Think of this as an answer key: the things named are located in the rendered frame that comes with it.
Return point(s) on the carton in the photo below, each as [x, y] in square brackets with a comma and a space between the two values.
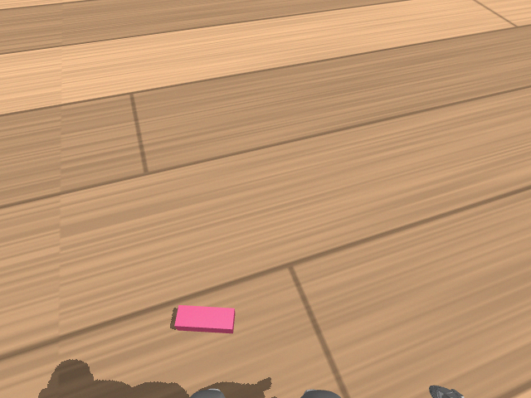
[205, 319]

